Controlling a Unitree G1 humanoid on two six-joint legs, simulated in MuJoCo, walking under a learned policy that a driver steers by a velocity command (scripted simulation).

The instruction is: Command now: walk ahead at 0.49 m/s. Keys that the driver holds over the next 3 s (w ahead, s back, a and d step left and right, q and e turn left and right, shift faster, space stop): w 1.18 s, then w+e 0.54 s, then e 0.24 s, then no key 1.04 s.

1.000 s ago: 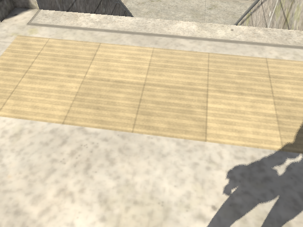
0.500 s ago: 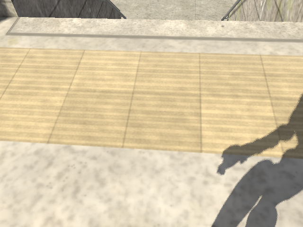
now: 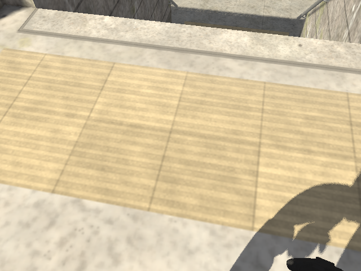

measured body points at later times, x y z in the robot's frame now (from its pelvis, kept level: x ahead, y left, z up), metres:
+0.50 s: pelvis +0.27 -0.01 +0.02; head +0.30 +0.00 +0.46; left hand +0.47 +0.20 -0.10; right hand +0.17 -0.23 -0.13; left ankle +0.15 +0.05 -0.72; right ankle +0.44 -0.13 -0.69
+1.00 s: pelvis +0.54 -0.04 +0.02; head +0.56 -0.04 +0.47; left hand +0.45 +0.19 -0.12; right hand +0.71 -0.26 -0.11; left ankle +0.71 +0.10 -0.67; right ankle +0.46 -0.10 -0.72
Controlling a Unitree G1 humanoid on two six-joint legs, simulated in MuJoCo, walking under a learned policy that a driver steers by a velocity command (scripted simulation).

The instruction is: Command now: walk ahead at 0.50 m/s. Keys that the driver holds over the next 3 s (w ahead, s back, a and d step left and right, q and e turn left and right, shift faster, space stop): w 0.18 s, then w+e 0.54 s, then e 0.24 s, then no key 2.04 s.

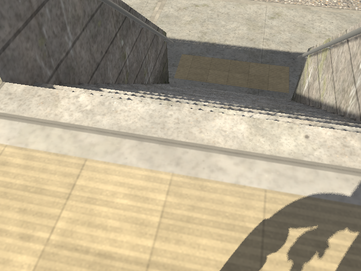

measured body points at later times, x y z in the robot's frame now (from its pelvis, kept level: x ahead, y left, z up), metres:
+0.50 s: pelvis +0.27 +0.05 +0.00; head +0.28 +0.05 +0.45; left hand +0.39 +0.27 -0.14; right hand +0.20 -0.19 -0.14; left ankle +0.21 +0.11 -0.74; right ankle +0.38 -0.12 -0.68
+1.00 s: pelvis +0.48 -0.03 +0.00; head +0.53 -0.07 +0.44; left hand +0.62 +0.21 -0.13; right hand +0.52 -0.32 -0.13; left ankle +0.63 +0.10 -0.67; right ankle +0.47 -0.07 -0.74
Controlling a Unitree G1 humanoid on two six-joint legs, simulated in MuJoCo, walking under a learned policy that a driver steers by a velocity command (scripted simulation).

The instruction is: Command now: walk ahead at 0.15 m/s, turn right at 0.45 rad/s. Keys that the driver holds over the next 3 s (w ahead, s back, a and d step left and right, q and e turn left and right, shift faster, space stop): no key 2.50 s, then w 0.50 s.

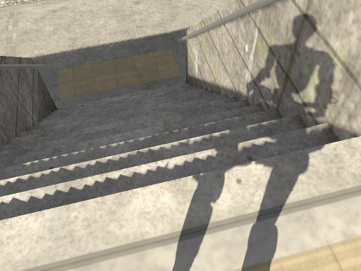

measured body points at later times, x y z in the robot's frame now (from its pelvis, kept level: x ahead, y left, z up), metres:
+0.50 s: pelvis +0.08 +0.05 +0.00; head +0.11 +0.06 +0.45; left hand +0.18 +0.30 -0.15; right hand +0.16 -0.21 -0.12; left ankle +0.15 +0.13 -0.74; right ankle +0.03 -0.08 -0.71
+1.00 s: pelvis +0.08 +0.02 +0.00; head +0.08 +0.02 +0.45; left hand +0.11 +0.26 -0.15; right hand +0.08 -0.23 -0.15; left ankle +0.15 +0.13 -0.74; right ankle +0.04 -0.08 -0.74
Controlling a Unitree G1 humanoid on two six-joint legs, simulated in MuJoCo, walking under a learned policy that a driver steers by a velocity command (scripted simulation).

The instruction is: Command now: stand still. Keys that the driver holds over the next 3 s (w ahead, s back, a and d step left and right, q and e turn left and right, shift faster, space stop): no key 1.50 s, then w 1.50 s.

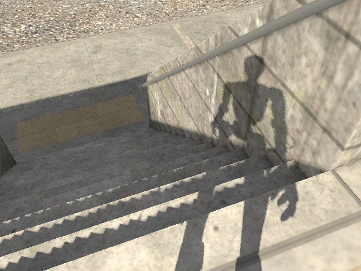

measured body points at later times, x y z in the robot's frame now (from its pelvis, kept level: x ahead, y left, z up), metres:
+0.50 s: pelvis +0.02 -0.01 +0.00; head +0.02 -0.01 +0.45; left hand -0.01 +0.21 -0.16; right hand +0.00 -0.23 -0.16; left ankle +0.06 +0.11 -0.74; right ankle -0.04 -0.10 -0.74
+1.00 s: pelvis +0.03 -0.01 +0.00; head +0.03 -0.02 +0.45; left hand -0.01 +0.20 -0.16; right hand +0.00 -0.23 -0.17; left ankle +0.06 +0.11 -0.74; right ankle -0.04 -0.10 -0.74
